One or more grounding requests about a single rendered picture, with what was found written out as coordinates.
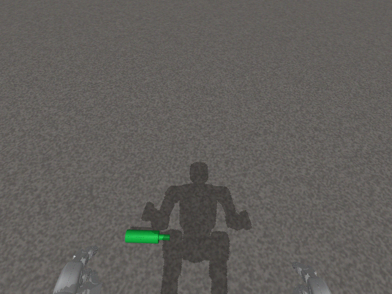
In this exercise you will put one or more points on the right robot hand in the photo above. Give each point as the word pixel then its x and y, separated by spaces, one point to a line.
pixel 315 285

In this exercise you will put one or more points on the left robot hand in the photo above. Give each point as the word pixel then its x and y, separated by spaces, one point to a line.
pixel 73 276

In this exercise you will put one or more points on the bottle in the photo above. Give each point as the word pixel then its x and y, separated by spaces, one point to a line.
pixel 145 236

